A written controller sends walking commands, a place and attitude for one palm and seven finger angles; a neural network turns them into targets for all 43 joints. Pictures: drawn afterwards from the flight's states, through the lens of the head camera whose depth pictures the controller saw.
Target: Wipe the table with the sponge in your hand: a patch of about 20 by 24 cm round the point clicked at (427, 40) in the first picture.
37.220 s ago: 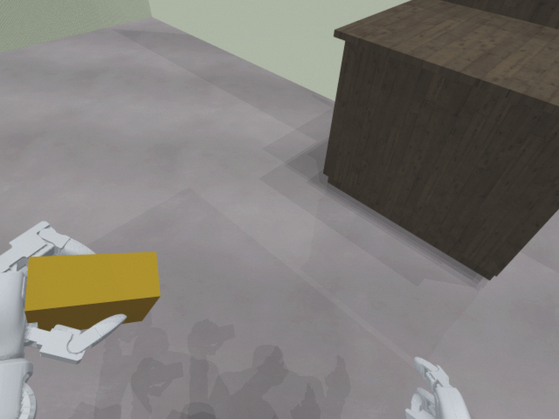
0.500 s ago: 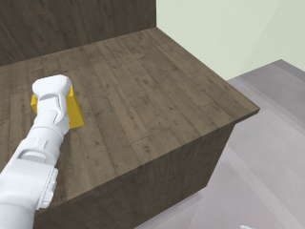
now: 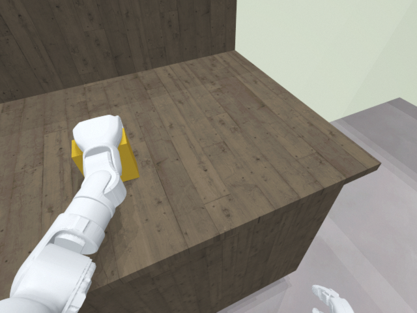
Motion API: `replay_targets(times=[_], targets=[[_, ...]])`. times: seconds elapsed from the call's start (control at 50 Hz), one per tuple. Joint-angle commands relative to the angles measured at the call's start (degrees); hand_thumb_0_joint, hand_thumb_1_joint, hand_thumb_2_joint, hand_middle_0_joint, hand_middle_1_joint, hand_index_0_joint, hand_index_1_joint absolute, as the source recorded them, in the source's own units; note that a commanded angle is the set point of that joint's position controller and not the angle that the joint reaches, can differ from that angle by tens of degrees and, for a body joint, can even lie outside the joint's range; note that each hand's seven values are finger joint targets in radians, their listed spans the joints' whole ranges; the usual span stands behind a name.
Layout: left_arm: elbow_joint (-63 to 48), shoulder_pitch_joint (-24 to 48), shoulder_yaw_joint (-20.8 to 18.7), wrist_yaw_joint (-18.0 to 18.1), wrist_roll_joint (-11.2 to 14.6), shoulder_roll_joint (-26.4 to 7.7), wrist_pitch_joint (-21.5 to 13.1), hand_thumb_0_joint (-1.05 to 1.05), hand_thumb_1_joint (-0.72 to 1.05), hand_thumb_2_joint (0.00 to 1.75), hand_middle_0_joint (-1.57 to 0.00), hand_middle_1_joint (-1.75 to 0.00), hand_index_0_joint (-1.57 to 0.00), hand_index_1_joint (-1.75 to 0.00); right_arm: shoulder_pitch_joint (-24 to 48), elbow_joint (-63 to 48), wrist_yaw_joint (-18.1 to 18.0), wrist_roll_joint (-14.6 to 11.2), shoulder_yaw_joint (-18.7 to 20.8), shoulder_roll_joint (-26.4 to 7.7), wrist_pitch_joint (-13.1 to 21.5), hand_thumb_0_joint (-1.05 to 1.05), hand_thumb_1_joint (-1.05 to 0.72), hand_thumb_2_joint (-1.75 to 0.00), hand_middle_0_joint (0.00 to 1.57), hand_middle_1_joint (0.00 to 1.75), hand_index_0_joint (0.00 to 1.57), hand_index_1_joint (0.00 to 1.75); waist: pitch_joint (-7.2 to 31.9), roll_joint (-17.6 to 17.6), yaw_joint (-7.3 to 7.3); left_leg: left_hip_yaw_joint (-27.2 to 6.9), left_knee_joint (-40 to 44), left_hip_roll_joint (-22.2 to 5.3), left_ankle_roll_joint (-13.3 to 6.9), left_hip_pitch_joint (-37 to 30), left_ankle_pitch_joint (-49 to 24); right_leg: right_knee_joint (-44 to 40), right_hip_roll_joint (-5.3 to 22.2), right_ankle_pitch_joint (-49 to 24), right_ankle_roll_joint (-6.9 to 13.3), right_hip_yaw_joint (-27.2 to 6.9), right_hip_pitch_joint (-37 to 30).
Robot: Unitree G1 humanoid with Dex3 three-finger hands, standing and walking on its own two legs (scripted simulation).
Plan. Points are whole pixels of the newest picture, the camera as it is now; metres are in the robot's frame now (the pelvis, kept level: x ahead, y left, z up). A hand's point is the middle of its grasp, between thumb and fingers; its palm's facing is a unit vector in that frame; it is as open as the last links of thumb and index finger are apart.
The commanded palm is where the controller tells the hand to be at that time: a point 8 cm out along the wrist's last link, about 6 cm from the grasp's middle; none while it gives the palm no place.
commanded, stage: wipe back along the third lane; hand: left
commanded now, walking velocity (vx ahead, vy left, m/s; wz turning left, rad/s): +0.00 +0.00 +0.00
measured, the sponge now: (110, 165) +0.40 +0.25 +0.07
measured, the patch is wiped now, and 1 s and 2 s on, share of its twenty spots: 1.00 1.00 1.00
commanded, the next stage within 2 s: slide back across to the middle lane in 1.20 s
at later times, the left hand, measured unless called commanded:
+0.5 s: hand (111, 170) +0.35 +0.22 +0.11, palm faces +0.07 -0.03 -1.00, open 9.6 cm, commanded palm +0.31 +0.20 +0.15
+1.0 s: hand (121, 191) +0.30 +0.18 +0.11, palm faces +0.09 -0.05 -1.00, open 9.6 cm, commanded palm +0.26 +0.17 +0.15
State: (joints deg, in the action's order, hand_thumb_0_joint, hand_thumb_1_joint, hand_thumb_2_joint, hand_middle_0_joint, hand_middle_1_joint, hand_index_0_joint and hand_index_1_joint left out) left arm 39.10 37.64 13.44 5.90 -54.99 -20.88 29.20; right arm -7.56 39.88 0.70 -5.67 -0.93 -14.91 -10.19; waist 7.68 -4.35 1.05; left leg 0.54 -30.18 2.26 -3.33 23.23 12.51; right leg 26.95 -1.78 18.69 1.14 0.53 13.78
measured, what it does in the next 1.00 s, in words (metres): stands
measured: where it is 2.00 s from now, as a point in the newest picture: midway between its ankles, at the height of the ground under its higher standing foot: outside the picture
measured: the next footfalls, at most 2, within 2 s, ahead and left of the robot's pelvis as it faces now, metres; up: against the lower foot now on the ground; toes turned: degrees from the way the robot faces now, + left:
none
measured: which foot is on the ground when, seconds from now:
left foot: down 0.00-1.00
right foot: down 0.00-1.00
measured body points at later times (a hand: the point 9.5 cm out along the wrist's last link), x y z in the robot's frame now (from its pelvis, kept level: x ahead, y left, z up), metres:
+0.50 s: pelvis +0.00 -0.02 +0.00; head -0.02 -0.05 +0.45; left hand +0.34 +0.22 +0.17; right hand +0.23 -0.22 -0.09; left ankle +0.03 +0.08 -0.73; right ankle -0.06 -0.11 -0.73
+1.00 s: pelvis -0.01 -0.05 +0.00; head -0.05 -0.10 +0.44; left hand +0.29 +0.18 +0.17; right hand +0.23 -0.26 -0.08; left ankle +0.03 +0.08 -0.73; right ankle -0.06 -0.11 -0.73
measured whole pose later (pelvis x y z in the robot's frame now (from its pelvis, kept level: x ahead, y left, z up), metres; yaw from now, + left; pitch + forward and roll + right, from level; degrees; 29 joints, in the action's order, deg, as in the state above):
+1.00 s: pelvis -0.01 -0.05 +0.00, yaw +0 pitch -1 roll +1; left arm 7.4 13.3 16.2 1.7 -54.6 -21.4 35.9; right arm -0.7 37.8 0.9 -5.8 -2.4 -16.2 -9.3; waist 5.7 -6.4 4.3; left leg 0.0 -29.1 0.2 0.0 16.0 12.1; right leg 29.0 -3.9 19.8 4.5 0.7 8.3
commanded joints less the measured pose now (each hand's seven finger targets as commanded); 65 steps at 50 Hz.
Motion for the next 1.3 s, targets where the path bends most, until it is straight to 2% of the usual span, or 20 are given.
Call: replay_targets(times=[0.0, 0.16, 0.28, 0.32, 0.46, 0.56, 0.58, 0.66, 0.7, 0.84, 0.86, 0.88, 0.92, 0.96, 1.02, 1.06, 1.1, 1.18, 1.26, 1.28], targets=[[-7.89, 11.58, -1.67, -2.19, 0.68, -5.14, 2.54, 0.00, 0.10, 1.30, -1.20, -1.60, -1.20, -1.60, 9.33, -9.07, 0.01, 0.22, 1.93, -7.23, 1.93, 0.00, -0.90, -0.90, 0.20, 0.30, 0.20, 0.30, 11.39, 5.37, 0.73, -4.64, 2.41, -2.03, 0.72, -16.03, -15.21, -2.34, -1.86, -16.41, 3.20, 2.13, 3.14], [-15.67, 9.94, 2.05, -3.64, 0.71, -0.45, 3.32, 0.00, 0.10, 1.30, -1.20, -1.60, -1.20, -1.60, 12.48, -10.82, 0.28, 0.00, 1.22, -6.06, 1.83, 0.00, -0.90, -0.90, 0.20, 0.30, 0.20, 0.30, 11.16, 4.77, 0.71, -4.65, 1.68, -1.98, 0.82, -17.09, -17.22, -1.31, -1.56, -18.77, 3.59, 2.27, 2.01], [-20.23, 3.44, 1.88, -4.14, 1.42, -0.97, 4.59, 0.00, 0.10, 1.30, -1.20, -1.60, -1.20, -1.60, 14.24, -11.51, 0.59, 0.17, 0.73, -6.16, 1.68, 0.00, -0.90, -0.90, 0.20, 0.30, 0.20, 0.30, 10.18, 5.89, 1.60, -4.04, 1.16, -1.36, 0.65, -16.03, -17.16, -1.38, -1.54, -21.64, 3.43, 1.58, -0.31], [-20.74, 1.71, 0.16, -4.25, 1.34, -3.16, 5.31, 0.00, 0.10, 1.30, -1.20, -1.60, -1.20, -1.60, 14.73, -11.39, 0.49, 0.13, 0.41, -6.23, 1.57, 0.00, -0.90, -0.90, 0.20, 0.30, 0.20, 0.30, 9.85, 6.27, 1.96, -3.49, 1.20, -1.13, 0.69, -15.36, -17.02, -1.46, -1.37, -23.08, 3.38, 1.13, -1.36], [-26.56, -1.44, 1.52, -5.58, 2.10, -1.74, 6.08, 0.00, 0.10, 1.30, -1.20, -1.60, -1.20, -1.60, 16.72, -12.44, 0.48, -0.22, 0.25, -5.85, 2.11, 0.00, -0.90, -0.90, 0.20, 0.30, 0.20, 0.30, 8.41, 6.33, 1.99, -3.02, 1.58, -0.95, 0.44, -14.73, -15.48, -1.57, -1.08, -23.39, 3.16, 0.60, -2.31], [-28.45, -4.66, -0.11, -6.06, 2.05, -3.97, 6.00, 0.00, 0.10, 1.30, -1.20, -1.60, -1.20, -1.60, 17.42, -12.23, 0.17, -0.10, 0.27, -6.28, 2.62, 0.00, -0.90, -0.90, 0.20, 0.30, 0.20, 0.30, 7.93, 7.06, 2.44, -2.37, 1.51, -0.55, 0.31, -14.28, -14.48, -2.01, -0.88, -24.77, 2.95, -1.09, -3.21], [-29.47, -5.86, 1.39, -6.10, 2.38, -2.21, 5.81, 0.00, 0.10, 1.30, -1.20, -1.60, -1.20, -1.60, 17.25, -12.59, 0.34, -0.04, 0.23, -6.01, 2.81, 0.00, -0.90, -0.90, 0.20, 0.30, 0.20, 0.30, 8.13, 6.79, 2.42, -2.02, 1.23, -0.30, 0.18, -14.26, -14.29, -1.86, -0.85, -25.04, 2.71, -0.82, -3.52], [-31.76, -9.51, -1.50, -6.11, 2.78, -5.28, 5.72, 0.00, 0.10, 1.30, -1.20, -1.60, -1.20, -1.60, 18.20, -12.45, 0.35, -0.01, 0.28, -6.39, 3.05, 0.00, -0.90, -0.90, 0.20, 0.30, 0.20, 0.30, 6.87, 7.53, 3.02, -1.81, 1.69, -0.26, 0.28, -13.47, -13.40, -2.25, -0.68, -25.84, 2.66, -2.24, -4.24], [-32.88, -11.93, 0.24, -6.08, 3.17, -2.93, 5.75, 0.00, 0.10, 1.30, -1.20, -1.60, -1.20, -1.60, 18.84, -12.83, 0.42, -0.13, 0.21, -5.88, 3.31, 0.00, -0.90, -0.90, 0.20, 0.30, 0.20, 0.30, 6.12, 8.36, 3.05, -1.33, 1.51, -0.04, 0.22, -13.26, -12.81, -2.55, -0.62, -25.44, 2.24, -2.03, -4.15], [-35.48, -13.83, 0.84, -5.97, 3.40, -2.68, 7.03, 0.00, 0.10, 1.30, -1.20, -1.60, -1.20, -1.60, 20.76, -12.80, 0.24, -0.18, 0.15, -5.70, 3.93, 0.00, -0.90, -0.90, 0.20, 0.30, 0.20, 0.30, 4.87, 8.42, 3.47, -0.89, 2.01, 0.21, 0.23, -13.18, -10.50, -3.30, -0.44, -22.81, 2.01, -3.39, -3.77], [-35.48, -13.03, -0.79, -5.91, 2.96, -4.88, 7.08, 0.00, 0.10, 1.30, -1.20, -1.60, -1.20, -1.60, 20.88, -12.33, 0.16, -0.04, 0.27, -6.08, 4.04, 0.00, -0.90, -0.90, 0.20, 0.30, 0.20, 0.30, 4.31, 7.82, 3.57, -1.13, 2.16, 0.03, 0.37, -13.48, -10.31, -3.22, -0.55, -22.39, 2.39, -4.00, -3.19], [-36.08, -14.08, 0.62, -5.90, 3.14, -2.78, 6.90, 0.00, 0.10, 1.30, -1.20, -1.60, -1.20, -1.60, 20.82, -12.61, 0.24, -0.08, 0.28, -5.68, 4.17, 0.00, -0.90, -0.90, 0.20, 0.30, 0.20, 0.30, 4.95, 8.04, 3.35, -0.73, 1.77, 0.25, 0.23, -13.45, -10.55, -2.91, -0.55, -22.89, 2.12, -3.66, -3.69], [-36.35, -16.38, 0.59, -6.09, 3.44, -2.53, 6.97, 0.00, 0.10, 1.30, -1.20, -1.60, -1.20, -1.60, 21.29, -12.72, 0.33, -0.09, 0.18, -5.65, 4.30, 0.00, -0.90, -0.90, 0.20, 0.30, 0.20, 0.30, 4.32, 9.64, 3.53, -0.78, 1.65, 0.23, 0.24, -13.17, -10.85, -2.97, -0.53, -24.03, 1.98, -4.11, -3.98], [-38.37, -17.57, -0.83, -6.08, 3.30, -4.32, 7.01, 0.00, 0.10, 1.30, -1.20, -1.60, -1.20, -1.60, 21.84, -12.87, 0.45, 0.09, 0.26, -5.80, 4.38, 0.00, -0.90, -0.90, 0.20, 0.30, 0.20, 0.30, 5.02, 7.95, 4.25, -0.90, 1.73, 0.27, 0.35, -13.57, -11.06, -2.80, -0.38, -24.52, 2.23, -4.77, -4.45], [-39.08, -18.38, 1.24, -6.32, 3.38, -2.16, 7.08, 0.00, 0.10, 1.30, -1.20, -1.60, -1.20, -1.60, 22.31, -12.94, 0.48, -0.03, 0.07, -5.38, 4.42, 0.00, -0.90, -0.90, 0.20, 0.30, 0.20, 0.30, 3.23, 8.78, 3.62, -0.54, 1.56, 0.24, 0.25, -13.38, -10.48, -3.17, -0.40, -23.78, 1.89, -4.65, -3.47], [-40.02, -20.12, -2.15, -6.09, 3.33, -5.74, 7.21, 0.00, 0.10, 1.30, -1.20, -1.60, -1.20, -1.60, 22.65, -12.65, 0.44, 0.21, 0.22, -5.81, 4.59, 0.00, -0.90, -0.90, 0.20, 0.30, 0.20, 0.30, 3.94, 8.01, 4.51, -0.66, 1.40, 0.32, 0.42, -13.67, -11.08, -2.82, -0.40, -25.35, 2.16, -5.82, -4.39], [-41.43, -22.83, 0.16, -6.15, 3.70, -2.50, 7.16, 0.00, 0.10, 1.30, -1.20, -1.60, -1.20, -1.60, 22.83, -13.26, 0.79, 0.03, 0.01, -5.20, 4.74, 0.00, -0.90, -0.90, 0.20, 0.30, 0.20, 0.30, 4.03, 9.51, 4.25, -0.56, 1.04, 0.30, 0.38, -13.37, -12.21, -2.18, -0.44, -27.20, 1.89, -4.87, -4.96], [-45.35, -25.21, 1.30, -6.19, 3.77, -1.43, 7.49, 0.00, 0.10, 1.30, -1.20, -1.60, -1.20, -1.60, 23.66, -13.78, 1.15, 0.08, 0.06, -4.96, 4.47, 0.00, -0.90, -0.90, 0.20, 0.30, 0.20, 0.30, 2.80, 8.12, 4.22, -0.57, 1.28, 0.02, 0.39, -13.64, -12.00, -2.08, -0.57, -25.77, 1.98, -4.76, -3.99], [-48.60, -27.87, -0.12, -5.90, 3.66, -3.16, 7.29, 0.00, 0.10, 1.30, -1.20, -1.60, -1.20, -1.60, 24.19, -13.92, 1.21, 0.22, 0.23, -5.21, 4.36, 0.00, -0.90, -0.90, 0.20, 0.30, 0.20, 0.30, 2.50, 7.70, 4.64, -0.83, 1.24, -0.15, 0.46, -14.50, -12.10, -2.31, -0.71, -25.26, 2.33, -5.70, -3.42], [-48.61, -27.13, 1.80, -5.79, 3.64, -1.13, 7.29, 0.00, 0.10, 1.30, -1.20, -1.60, -1.20, -1.60, 24.30, -14.00, 1.24, 0.13, 0.08, -4.86, 4.18, 0.00, -0.90, -0.90, 0.20, 0.30, 0.20, 0.30, 2.32, 7.77, 4.14, -0.59, 1.29, -0.25, 0.44, -14.17, -11.50, -2.23, -0.68, -23.89, 2.19, -5.09, -3.04]])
